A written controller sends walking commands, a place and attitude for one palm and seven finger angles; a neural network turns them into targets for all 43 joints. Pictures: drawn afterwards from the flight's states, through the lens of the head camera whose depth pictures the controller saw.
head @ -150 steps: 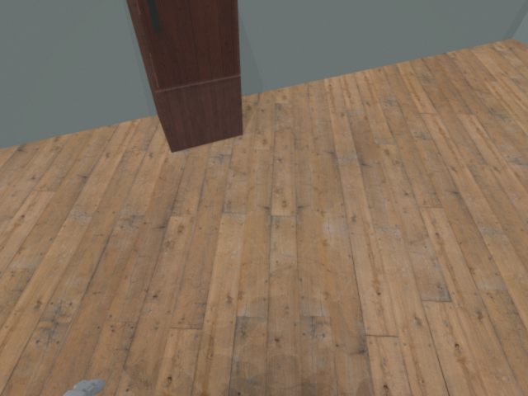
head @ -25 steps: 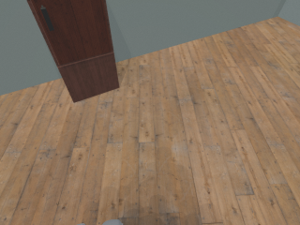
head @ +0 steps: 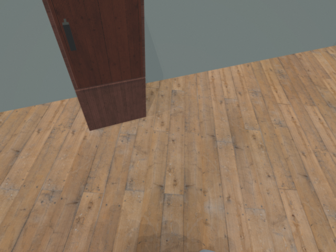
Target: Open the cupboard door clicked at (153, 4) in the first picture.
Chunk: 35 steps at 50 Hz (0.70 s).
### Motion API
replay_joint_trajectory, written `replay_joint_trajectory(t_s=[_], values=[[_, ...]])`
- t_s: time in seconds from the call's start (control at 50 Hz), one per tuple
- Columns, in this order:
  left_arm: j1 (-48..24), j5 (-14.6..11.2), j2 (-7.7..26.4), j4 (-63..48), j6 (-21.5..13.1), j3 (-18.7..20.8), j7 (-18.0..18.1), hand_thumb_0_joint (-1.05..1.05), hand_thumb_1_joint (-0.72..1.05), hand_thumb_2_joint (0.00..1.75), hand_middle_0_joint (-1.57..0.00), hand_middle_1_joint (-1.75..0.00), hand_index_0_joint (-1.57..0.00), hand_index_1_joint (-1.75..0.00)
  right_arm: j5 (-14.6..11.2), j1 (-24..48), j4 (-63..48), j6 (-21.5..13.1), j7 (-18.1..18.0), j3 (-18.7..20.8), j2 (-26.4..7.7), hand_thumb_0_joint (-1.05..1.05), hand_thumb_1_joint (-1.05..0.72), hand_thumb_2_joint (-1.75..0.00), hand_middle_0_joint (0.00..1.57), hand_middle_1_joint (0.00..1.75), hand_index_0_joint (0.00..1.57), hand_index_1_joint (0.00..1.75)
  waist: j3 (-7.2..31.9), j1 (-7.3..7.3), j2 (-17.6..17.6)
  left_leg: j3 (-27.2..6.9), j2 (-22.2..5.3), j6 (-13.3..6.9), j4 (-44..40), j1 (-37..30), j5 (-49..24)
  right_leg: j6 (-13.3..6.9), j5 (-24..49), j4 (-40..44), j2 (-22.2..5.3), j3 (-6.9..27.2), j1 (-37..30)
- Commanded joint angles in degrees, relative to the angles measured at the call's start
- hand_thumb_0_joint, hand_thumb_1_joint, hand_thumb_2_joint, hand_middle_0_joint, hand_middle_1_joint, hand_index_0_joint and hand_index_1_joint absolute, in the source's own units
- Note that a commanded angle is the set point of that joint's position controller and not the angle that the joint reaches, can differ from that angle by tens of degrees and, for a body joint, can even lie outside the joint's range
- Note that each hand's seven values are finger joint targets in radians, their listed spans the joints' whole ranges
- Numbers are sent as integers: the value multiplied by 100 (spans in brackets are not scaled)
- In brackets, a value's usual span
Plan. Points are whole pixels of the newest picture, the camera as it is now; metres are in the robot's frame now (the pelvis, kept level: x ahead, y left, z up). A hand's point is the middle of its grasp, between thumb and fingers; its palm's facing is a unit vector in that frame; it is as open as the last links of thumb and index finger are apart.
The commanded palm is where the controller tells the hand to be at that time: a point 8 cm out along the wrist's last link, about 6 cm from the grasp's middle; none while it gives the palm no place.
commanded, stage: walk to a spot facing it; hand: left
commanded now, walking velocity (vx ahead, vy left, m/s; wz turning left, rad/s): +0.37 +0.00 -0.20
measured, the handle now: (69, 34) +0.96 +0.55 -0.01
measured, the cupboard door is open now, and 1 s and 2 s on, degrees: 0 0 0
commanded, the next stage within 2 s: turn to face it in 0.36 s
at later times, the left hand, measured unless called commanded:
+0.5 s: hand (143, 186) +0.33 +0.10 -0.16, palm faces -0.06 -0.98 -0.21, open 7.4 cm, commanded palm none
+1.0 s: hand (120, 182) +0.35 +0.18 -0.18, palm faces +0.25 -0.94 -0.21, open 7.4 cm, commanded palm none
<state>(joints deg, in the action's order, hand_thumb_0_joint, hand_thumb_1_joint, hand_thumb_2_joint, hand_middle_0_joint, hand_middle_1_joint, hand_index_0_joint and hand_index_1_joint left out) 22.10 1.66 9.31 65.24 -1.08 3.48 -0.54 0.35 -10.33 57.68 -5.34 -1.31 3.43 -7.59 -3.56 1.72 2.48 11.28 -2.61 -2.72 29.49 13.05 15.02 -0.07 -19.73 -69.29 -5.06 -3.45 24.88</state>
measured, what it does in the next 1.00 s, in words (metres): walks ahead: right foot, then left foot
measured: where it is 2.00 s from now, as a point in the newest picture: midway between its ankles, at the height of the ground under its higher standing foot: (172, 228)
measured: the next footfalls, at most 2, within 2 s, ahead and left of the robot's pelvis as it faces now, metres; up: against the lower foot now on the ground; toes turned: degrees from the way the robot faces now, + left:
right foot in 0.34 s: +0.32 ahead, -0.17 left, +0.00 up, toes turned -12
left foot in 0.80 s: +0.41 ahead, +0.06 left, +0.00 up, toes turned +16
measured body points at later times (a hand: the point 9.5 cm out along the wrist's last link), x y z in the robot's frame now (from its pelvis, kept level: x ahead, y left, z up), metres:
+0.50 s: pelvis +0.22 -0.07 -0.01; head +0.24 -0.09 +0.44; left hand +0.33 +0.15 -0.15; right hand +0.15 -0.28 -0.17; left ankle +0.17 +0.07 -0.64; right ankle +0.28 -0.16 -0.74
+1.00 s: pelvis +0.33 -0.03 +0.00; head +0.36 +0.00 +0.44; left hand +0.33 +0.23 -0.16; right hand +0.47 -0.26 -0.13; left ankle +0.37 +0.05 -0.74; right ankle +0.33 -0.20 -0.65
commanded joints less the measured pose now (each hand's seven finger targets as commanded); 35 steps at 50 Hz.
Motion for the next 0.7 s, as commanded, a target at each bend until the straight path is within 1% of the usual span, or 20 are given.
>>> replay_joint_trajectory(t_s=[0.0,0.04,0.1,0.16,0.2,0.22,0.26,0.28,0.3,0.32,0.34,0.36,0.38,0.4,0.42,0.44,0.48,0.54,0.64,0.68], values=[[-39,45,34,-462,-10,51,-36,0,90,90,-20,-30,-20,-30,80,-958,167,-28,-14,33,-595,0,-90,-90,20,30,20,30,-5,-92,-739,-1005,-1437,-535,-1945,-424,-1141,111,697,305,-376,157,926],[-267,40,39,-578,41,51,-63,0,90,90,-20,-30,-20,-30,53,-1077,228,-38,-9,6,-644,0,-90,-90,20,30,20,30,-225,-83,-814,-801,-1386,-536,-2078,-481,-1212,173,987,602,-405,102,1178],[-831,23,134,-776,52,52,-105,0,90,90,-20,-30,-20,-30,58,-1292,347,-33,-13,11,-714,0,-90,-90,20,30,20,30,-361,-160,-873,-576,-1372,-519,-2069,-837,-1496,177,1235,1520,-406,-41,1341],[-1493,-5,136,-977,38,35,-123,0,90,90,-20,-30,-20,-30,104,-1576,471,14,-5,31,-801,0,-90,-90,20,30,20,30,-551,-371,-915,-375,-1442,-495,-1963,-1014,-1699,84,1185,2544,-274,-254,1093],[-1743,-11,154,-1067,1,31,-126,0,90,90,-20,-30,-20,-30,134,-1702,562,39,-3,32,-814,0,-90,-90,20,30,20,30,-582,-417,-946,-343,-1511,-470,-1821,-1190,-1951,-22,1076,2933,-132,-321,912],[-1719,-20,198,-1091,-8,40,-126,0,90,90,-20,-30,-20,-30,145,-1659,576,50,-7,38,-859,0,-90,-90,20,30,20,30,-577,-360,-981,-298,-1579,-441,-1685,-1211,-2092,-91,1001,3073,-86,-336,714],[-1250,-7,343,-977,-65,77,-115,0,90,90,-20,-30,-20,-30,138,-1578,594,85,-12,56,-979,0,-90,-90,20,30,20,30,-239,-110,-851,-165,-1557,-365,-893,-1250,-3178,-266,720,3345,224,-527,-211],[-533,4,466,-764,-110,115,-90,0,90,90,-20,-30,-20,-30,117,-1481,599,102,-2,58,-1009,0,-90,-90,20,30,20,30,109,249,-599,-35,-1393,-236,10,-1043,-3576,-342,902,3663,404,-616,-1152],[367,46,762,-475,-185,205,-53,0,90,90,-20,-30,-20,-30,72,-1419,577,98,36,42,-949,0,-90,-90,20,30,20,30,612,641,-323,181,-1072,-31,1316,-336,-3082,-451,1093,3835,224,-348,-2475],[971,60,1472,-354,-253,379,30,0,90,90,-20,-30,-20,-30,-17,-1752,449,67,76,-31,-502,0,-90,-90,20,30,20,30,1401,718,1163,246,-344,209,3349,1232,-32,-985,1266,4341,-1460,1995,-3880],[1159,-93,1767,-321,-230,367,41,0,90,90,-20,-30,-20,-30,-33,-1431,257,96,59,-44,-508,0,-90,-90,20,30,20,30,1469,652,1017,-483,42,213,4720,1974,1874,-1451,1837,5120,-2215,3307,-3840],[552,-94,1662,-481,-239,339,68,0,90,90,-20,-30,-20,-30,-19,-1275,250,119,65,9,-526,0,-90,-90,20,30,20,30,1330,512,913,-1051,-271,164,5087,2074,1416,-1350,1083,5310,-2168,2976,-3129],[-82,-103,1288,-661,-211,253,105,0,90,90,-20,-30,-20,-30,5,-1091,235,179,61,50,-571,0,-90,-90,20,30,20,30,702,263,425,-1154,-491,151,5112,2101,908,-1170,417,5519,-2028,2523,-2300],[-554,-85,996,-771,-235,143,133,0,90,90,-20,-30,-20,-30,60,-1077,324,254,81,17,-464,0,-90,-90,20,30,20,30,297,24,160,-1222,-703,175,4791,1926,497,-942,265,5621,-1761,1749,-1452],[-727,-60,756,-801,-270,58,143,0,90,90,-20,-30,-20,-30,94,-1216,401,337,90,-7,-347,0,-90,-90,20,30,20,30,150,-147,72,-1176,-706,218,4517,1635,275,-772,482,5745,-1558,1222,-911],[-817,-52,634,-788,-291,9,152,0,90,90,-20,-30,-20,-30,106,-1421,493,412,94,-30,-254,0,-90,-90,20,30,20,30,92,-308,215,-1102,-691,280,4221,1499,168,-696,931,5789,-1382,781,-674],[-873,-30,558,-726,-316,-35,173,0,90,90,-20,-30,-20,-30,100,-1709,578,507,105,-41,-143,0,-90,-90,20,30,20,30,135,-488,360,-1000,-627,373,3685,1319,89,-619,1612,5755,-1242,126,-565],[-840,-45,588,-799,-296,-1,189,0,90,90,-20,-30,-20,-30,85,-1320,340,578,150,-41,-118,0,-90,-90,20,30,20,30,90,-431,322,-781,-579,489,2938,1459,-37,-673,2245,5660,-1252,-316,-792],[-594,-37,809,-805,-175,60,215,0,90,90,-20,-30,-20,-30,76,-341,-123,588,246,-38,-277,0,-90,-90,20,30,20,30,-14,-128,504,-488,-450,491,1781,1530,70,-630,2712,5253,-1433,-536,-1442],[-545,-20,926,-817,-113,109,228,0,90,90,-20,-30,-20,-30,70,-135,-281,594,270,-28,-364,0,-90,-90,20,30,20,30,21,-79,511,-440,-424,439,1457,1382,181,-591,2844,4964,-1578,-572,-1626]])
